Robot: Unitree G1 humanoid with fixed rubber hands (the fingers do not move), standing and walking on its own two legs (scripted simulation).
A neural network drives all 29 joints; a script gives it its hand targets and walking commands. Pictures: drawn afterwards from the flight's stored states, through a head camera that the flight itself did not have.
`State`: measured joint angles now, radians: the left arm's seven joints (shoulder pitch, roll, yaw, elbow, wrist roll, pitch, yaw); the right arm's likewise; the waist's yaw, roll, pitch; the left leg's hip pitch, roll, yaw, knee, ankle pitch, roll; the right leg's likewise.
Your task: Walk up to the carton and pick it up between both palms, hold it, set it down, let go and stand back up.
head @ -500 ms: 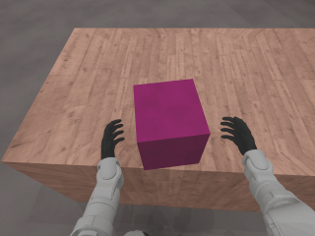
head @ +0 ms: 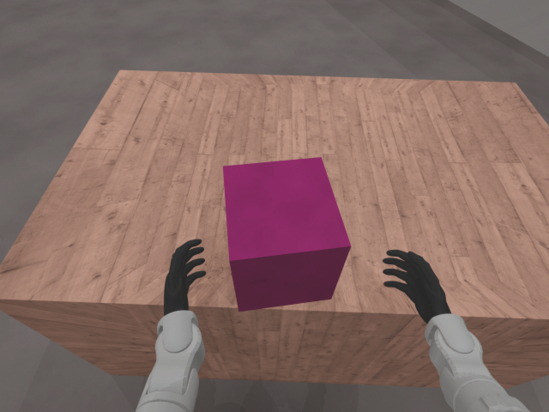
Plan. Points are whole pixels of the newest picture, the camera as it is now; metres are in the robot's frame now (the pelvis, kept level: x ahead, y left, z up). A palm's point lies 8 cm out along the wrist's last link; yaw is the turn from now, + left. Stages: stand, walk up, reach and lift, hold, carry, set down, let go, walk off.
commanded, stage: set down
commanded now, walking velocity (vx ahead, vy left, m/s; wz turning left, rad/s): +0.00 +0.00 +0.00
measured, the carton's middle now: (279, 235) +0.40 +0.05 -0.03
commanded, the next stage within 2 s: none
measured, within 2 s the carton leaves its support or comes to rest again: neither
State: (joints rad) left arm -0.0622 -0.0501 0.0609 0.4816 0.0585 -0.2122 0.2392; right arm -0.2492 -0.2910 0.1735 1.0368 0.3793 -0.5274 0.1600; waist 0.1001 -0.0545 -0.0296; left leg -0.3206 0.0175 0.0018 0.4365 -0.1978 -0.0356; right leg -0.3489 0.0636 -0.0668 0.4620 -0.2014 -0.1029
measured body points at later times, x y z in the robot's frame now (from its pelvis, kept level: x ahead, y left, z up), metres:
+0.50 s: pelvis +0.01 +0.02 +0.00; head +0.00 +0.04 +0.45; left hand +0.22 +0.20 +0.00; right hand +0.24 -0.21 -0.02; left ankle +0.01 +0.15 -0.74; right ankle +0.02 -0.05 -0.74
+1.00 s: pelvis +0.02 +0.02 +0.00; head +0.00 +0.03 +0.45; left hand +0.21 +0.20 -0.01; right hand +0.21 -0.21 -0.02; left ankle +0.01 +0.15 -0.74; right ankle +0.02 -0.05 -0.74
